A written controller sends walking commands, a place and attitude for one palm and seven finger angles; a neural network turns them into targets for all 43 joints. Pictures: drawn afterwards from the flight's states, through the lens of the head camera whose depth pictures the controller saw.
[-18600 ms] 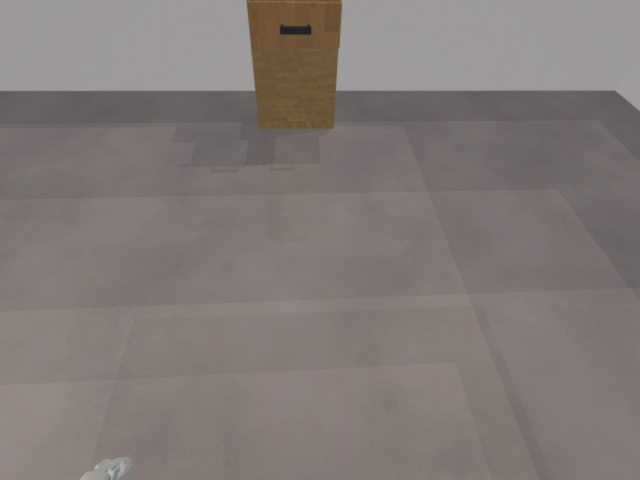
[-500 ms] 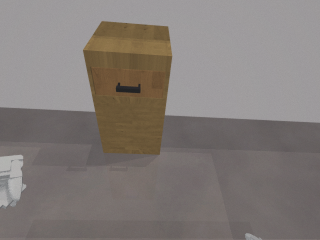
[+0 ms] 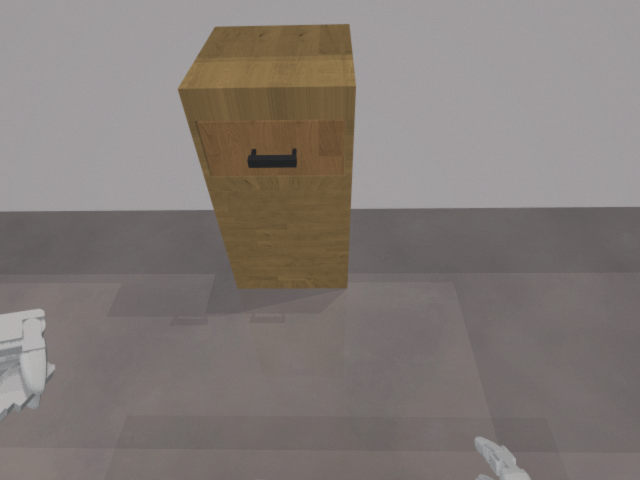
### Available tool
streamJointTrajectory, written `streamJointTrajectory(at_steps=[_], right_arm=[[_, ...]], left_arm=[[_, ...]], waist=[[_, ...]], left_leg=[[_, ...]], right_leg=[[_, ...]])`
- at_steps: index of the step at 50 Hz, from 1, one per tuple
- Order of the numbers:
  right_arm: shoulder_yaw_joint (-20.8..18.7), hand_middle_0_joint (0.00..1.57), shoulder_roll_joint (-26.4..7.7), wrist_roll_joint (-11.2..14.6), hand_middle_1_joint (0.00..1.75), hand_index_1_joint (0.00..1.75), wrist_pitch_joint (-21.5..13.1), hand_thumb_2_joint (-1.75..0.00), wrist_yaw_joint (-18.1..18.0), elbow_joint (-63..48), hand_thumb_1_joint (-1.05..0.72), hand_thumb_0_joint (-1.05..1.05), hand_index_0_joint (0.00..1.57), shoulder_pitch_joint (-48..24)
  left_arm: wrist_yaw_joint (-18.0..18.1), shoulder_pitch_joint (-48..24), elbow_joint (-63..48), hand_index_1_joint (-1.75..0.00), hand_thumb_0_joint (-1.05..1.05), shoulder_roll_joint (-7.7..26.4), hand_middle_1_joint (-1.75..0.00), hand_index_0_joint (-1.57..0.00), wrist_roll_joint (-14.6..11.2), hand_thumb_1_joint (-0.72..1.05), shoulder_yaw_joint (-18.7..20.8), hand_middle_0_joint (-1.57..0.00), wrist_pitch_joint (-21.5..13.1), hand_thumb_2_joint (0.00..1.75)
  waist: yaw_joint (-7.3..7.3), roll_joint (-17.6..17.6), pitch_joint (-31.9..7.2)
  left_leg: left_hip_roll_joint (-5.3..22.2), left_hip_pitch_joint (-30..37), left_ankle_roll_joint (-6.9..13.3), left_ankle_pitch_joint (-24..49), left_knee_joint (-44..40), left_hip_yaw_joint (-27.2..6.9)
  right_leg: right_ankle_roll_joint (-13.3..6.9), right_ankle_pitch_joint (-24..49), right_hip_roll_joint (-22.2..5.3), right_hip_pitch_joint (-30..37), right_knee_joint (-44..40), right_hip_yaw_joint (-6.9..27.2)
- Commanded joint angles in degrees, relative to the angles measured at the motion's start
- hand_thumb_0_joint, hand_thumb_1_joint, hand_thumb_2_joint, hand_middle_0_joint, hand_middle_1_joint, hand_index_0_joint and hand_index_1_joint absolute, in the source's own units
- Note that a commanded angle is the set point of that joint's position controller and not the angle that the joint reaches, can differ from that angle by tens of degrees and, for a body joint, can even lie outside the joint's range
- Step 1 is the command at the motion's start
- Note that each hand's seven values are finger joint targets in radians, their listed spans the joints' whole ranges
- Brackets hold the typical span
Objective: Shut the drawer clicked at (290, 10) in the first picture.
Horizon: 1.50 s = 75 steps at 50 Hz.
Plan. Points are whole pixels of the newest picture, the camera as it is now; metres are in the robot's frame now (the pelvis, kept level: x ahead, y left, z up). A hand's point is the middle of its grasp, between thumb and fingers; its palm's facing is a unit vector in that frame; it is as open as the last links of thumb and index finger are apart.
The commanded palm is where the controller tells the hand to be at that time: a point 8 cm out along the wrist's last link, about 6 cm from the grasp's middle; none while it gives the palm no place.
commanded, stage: stop stepping back and stand still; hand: left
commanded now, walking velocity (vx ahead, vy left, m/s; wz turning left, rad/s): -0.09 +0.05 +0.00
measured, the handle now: (273, 156) +0.92 +0.18 -0.13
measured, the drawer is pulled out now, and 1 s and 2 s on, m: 0.00 0.00 0.00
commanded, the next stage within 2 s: let the arm hang, fingers relaxed in 0.48 s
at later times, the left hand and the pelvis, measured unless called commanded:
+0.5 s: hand (64, 334) +0.22 +0.26 +0.15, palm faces +0.31 -0.82 -0.47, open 3.2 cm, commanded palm +0.16 +0.30 +0.18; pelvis +0.02 +0.03 +0.00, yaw -1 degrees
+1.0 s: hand out of the picture +0.03 +0.24 -0.18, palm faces -0.01 -0.98 -0.20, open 3.7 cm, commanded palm none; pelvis +0.01 +0.04 +0.00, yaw +1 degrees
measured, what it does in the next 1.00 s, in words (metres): steps on the spot: left foot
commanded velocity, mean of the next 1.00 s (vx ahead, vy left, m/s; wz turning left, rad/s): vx -0.02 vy -0.01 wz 0.00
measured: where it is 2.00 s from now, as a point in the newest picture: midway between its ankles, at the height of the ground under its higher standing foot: outside the picture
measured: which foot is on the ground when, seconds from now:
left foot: up 0.00-0.12, down 0.14-1.00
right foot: down 0.00-1.00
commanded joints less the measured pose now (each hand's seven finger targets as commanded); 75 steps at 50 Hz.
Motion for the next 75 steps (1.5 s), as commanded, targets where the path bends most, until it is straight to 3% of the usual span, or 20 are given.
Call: streamJointTrajectory(at_steps=[1,4,7,8,9,10,16,28,29,30,32,35,36,38,40,43,47,53,58,75], right_arm=[[-2.19,0.2,-5.36,0.37,0.3,0.3,-5.15,-0.9,-2.08,-10.32,-0.9,0.0,0.2,-8.34],[-2.7,0.2,-6.27,0.06,0.3,0.3,-5.84,-0.9,-2.24,-10.42,-0.9,0.0,0.2,-6.86],[-3.19,0.2,-8.19,0.11,0.3,0.3,-5.72,-0.9,-2.37,-11.92,-0.9,0.0,0.2,-7.13],[-3.09,0.2,-8.33,0.3,0.3,0.3,-5.72,-0.9,-2.25,-12.17,-0.9,0.0,0.2,-7.01],[-3.28,0.2,-8.02,0.71,0.3,0.3,-5.74,-0.9,-2.2,-12.0,-0.9,0.0,0.2,-6.73],[-3.05,0.2,-7.09,0.29,0.3,0.3,-5.86,-0.9,-2.12,-11.82,-0.9,0.0,0.2,-6.76],[-2.99,0.2,-6.57,0.9,0.3,0.3,-5.39,-0.9,-1.32,-12.63,-0.9,0.0,0.2,-6.17],[-2.13,0.2,-6.53,0.37,0.3,0.3,-4.17,-0.9,-2.11,-13.17,-0.9,0.0,0.2,-7.36],[-5.73,0.2,-18.19,0.7,0.3,0.3,-6.99,-0.9,3.75,1.13,-0.9,0.0,0.2,-10.99],[-6.24,0.2,-15.35,0.76,0.3,0.3,-3.96,-0.9,3.66,1.14,-0.9,0.0,0.2,-5.66],[-5.01,0.2,-13.93,0.46,0.3,0.3,-1.74,-0.9,3.56,0.02,-0.9,0.0,0.2,-4.18],[-3.64,0.2,-13.12,-0.56,0.3,0.3,0.17,-0.9,3.59,0.58,-0.9,0.0,0.2,-5.32],[-3.38,0.2,-13.22,-0.8,0.3,0.3,0.61,-0.9,3.44,1.32,-0.9,0.0,0.2,-5.19],[-2.87,0.2,-12.53,-1.12,0.3,0.3,1.49,-0.9,3.23,3.31,-0.9,0.0,0.2,-4.83],[-2.21,0.2,-11.75,-1.29,0.3,0.3,2.18,-0.9,3.16,5.33,-0.9,0.0,0.2,-5.22],[-1.42,0.2,-9.47,-1.17,0.3,0.3,2.85,-0.9,2.96,8.94,-0.9,0.0,0.2,-4.95],[-1.65,0.2,-8.11,-1.09,0.3,0.3,3.41,-0.9,2.45,13.12,-0.9,0.0,0.2,-2.34],[-2.44,0.2,-8.41,-0.7,0.3,0.3,3.4,-0.9,1.88,17.77,-0.9,0.0,0.2,1.5],[-2.39,0.2,-7.28,-0.57,0.3,0.3,3.19,-0.9,1.56,21.13,-0.9,0.0,0.2,3.47],[-1.58,0.2,-3.84,-0.56,0.3,0.3,2.34,-0.9,1.1,25.72,-0.9,0.0,0.2,4.01]], left_arm=[[1.78,-6.28,-10.75,-1.6,0.0,8.72,-1.6,-1.4,0.07,0.9,3.2,-1.4,-3.45,0.9],[2.1,-7.4,-14.46,-1.6,0.0,8.6,-1.6,-1.4,0.2,0.9,2.09,-1.4,-3.5,0.9],[2.28,-7.38,-19.43,-1.6,0.0,10.47,-1.6,-1.4,0.28,0.9,4.27,-1.4,-4.19,0.9],[2.33,-6.82,-19.91,-1.6,0.0,11.09,-1.6,-1.4,0.35,0.9,5.22,-1.4,-4.25,0.9],[2.01,-3.76,-17.43,-1.6,0.0,10.98,-1.6,-1.4,-0.14,0.9,5.78,-1.4,-4.07,0.9],[1.78,-1.85,-17.58,-1.6,0.0,12.06,-1.6,-1.4,-0.14,0.9,7.79,-1.4,-3.76,0.9],[1.17,1.64,-14.04,-1.6,0.0,9.04,-1.6,-1.4,-1.48,0.9,5.87,-1.4,-2.27,0.9],[1.64,-1.69,-16.88,-1.6,0.0,9.66,-1.6,-1.4,-1.44,0.9,4.67,-1.4,-0.42,0.9],[-6.98,-9.3,33.12,-1.6,0.0,3.21,-1.6,-1.4,3.93,0.9,-17.12,-1.4,7.26,0.9],[-8.19,-9.2,34.66,-1.56,0.0,2.35,-1.56,-1.36,3.39,0.9,-15.82,-1.36,10.98,0.9],[-8.55,-11.56,36.02,-1.47,0.0,1.93,-1.47,-1.28,3.25,0.9,-15.47,-1.28,11.92,0.9],[-8.51,-18.22,45.38,-1.34,0.0,2.53,-1.34,-1.16,3.57,0.9,-16.95,-1.16,12.06,0.9],[-8.43,-19.48,48.79,-1.3,0.0,2.29,-1.3,-1.12,3.4,0.9,-17.4,-1.12,12.2,0.9],[-7.97,-21.65,55.91,-1.21,0.0,2.16,-1.21,-1.04,3.12,0.9,-18.22,-1.04,12.8,0.9],[-7.55,-22.13,62.2,-1.12,0.0,1.45,-1.12,-0.96,2.81,0.9,-19.2,-0.96,13.44,0.9],[-7.43,-21.45,70.56,-0.99,0.0,0.4,-0.99,-0.84,2.55,0.9,-20.05,-0.84,13.79,0.9],[-7.32,-20.82,78.44,-0.82,0.0,-0.33,-0.82,-0.68,2.37,0.9,-20.03,-0.68,13.42,0.9],[-7.38,-21.71,85.77,-0.56,0.0,-0.36,-0.56,-0.44,2.22,0.9,-20.37,-0.44,12.83,0.9],[-7.05,-21.13,89.64,-0.34,0.0,-1.8,-0.34,-0.24,2.21,0.9,-20.63,-0.24,12.77,0.9],[-6.39,-21.18,92.8,-0.3,0.0,-4.2,-0.3,-0.2,2.17,0.9,-20.51,-0.2,12.58,0.9]], waist=[[0.26,-8.81,1.01],[0.31,-5.36,1.0],[1.11,7.49,-0.09],[1.39,7.88,-0.99],[1.31,6.77,-2.06],[1.15,11.46,-2.24],[0.08,1.35,-5.5],[0.15,2.03,-4.1],[-1.95,2.38,-0.54],[-1.23,1.9,-5.18],[-0.7,0.29,-4.64],[-0.1,-11.18,-3.39],[-0.07,-11.87,-3.49],[-0.12,-9.4,-3.72],[0.47,-1.58,-3.04],[0.76,6.53,-0.91],[0.55,10.96,-0.67],[-0.21,1.9,1.83],[-0.39,-1.06,4.04],[0.23,0.11,4.31]], left_leg=[[0.56,6.39,1.29,1.31,-15.49,2.07],[0.24,14.57,2.17,5.31,-26.9,0.92],[8.83,15.6,4.94,11.01,-34.0,-10.33],[10.15,13.79,5.23,14.76,-34.06,-11.76],[9.92,12.48,4.55,13.31,-33.72,-10.23],[8.4,10.88,3.76,12.77,-35.21,-8.72],[5.56,11.71,0.93,20.4,-29.5,-3.81],[4.14,13.51,1.13,13.88,-31.84,-3.53],[6.08,8.7,1.76,21.61,-21.74,-4.77],[6.19,12.63,1.46,23.2,-22.58,-3.85],[6.86,9.77,2.93,17.14,-23.68,-5.59],[6.29,6.73,3.75,15.18,-25.54,-7.92],[5.62,7.6,3.73,15.41,-25.52,-7.86],[5.13,9.57,3.53,17.45,-26.86,-7.54],[5.74,9.36,3.41,16.75,-30.05,-8.27],[5.41,7.56,3.0,7.22,-33.98,-7.78],[5.08,8.44,2.54,0.52,-35.89,-7.47],[5.5,11.24,2.69,-0.39,-37.05,-7.83],[5.94,12.61,2.86,1.28,-38.0,-7.34],[5.61,15.17,2.53,12.41,-37.88,-5.62]], right_leg=[[-0.69,-2.95,-13.45,-0.41,-15.82,13.12],[1.63,-6.65,-11.84,-1.04,-14.42,12.73],[5.19,-2.12,-4.71,-0.22,-4.93,8.88],[6.05,1.23,-3.01,1.89,-3.16,7.6],[6.41,1.54,-2.67,3.54,-3.72,8.1],[5.16,2.22,-2.03,4.55,-2.97,7.02],[4.43,18.14,-3.35,9.52,-6.05,7.91],[4.32,11.04,-3.1,6.91,-9.19,7.76],[2.56,19.17,-8.4,-0.24,-0.37,4.43],[1.93,18.29,-7.93,-0.39,-2.33,8.85],[1.7,10.62,-7.06,-0.94,-0.87,6.15],[1.27,8.71,-6.36,1.51,-1.01,6.96],[0.83,9.51,-7.27,1.7,-1.56,7.51],[0.85,9.54,-7.35,2.56,-1.59,7.44],[1.87,4.37,-6.15,3.79,-2.15,6.89],[2.38,-1.18,-5.62,5.5,-5.35,7.07],[1.62,-1.92,-5.75,6.36,-8.6,6.92],[1.35,-2.6,-6.16,4.06,-11.65,6.82],[1.71,-2.09,-6.25,2.68,-11.93,6.41],[2.48,4.05,-6.44,4.83,-11.38,6.56]])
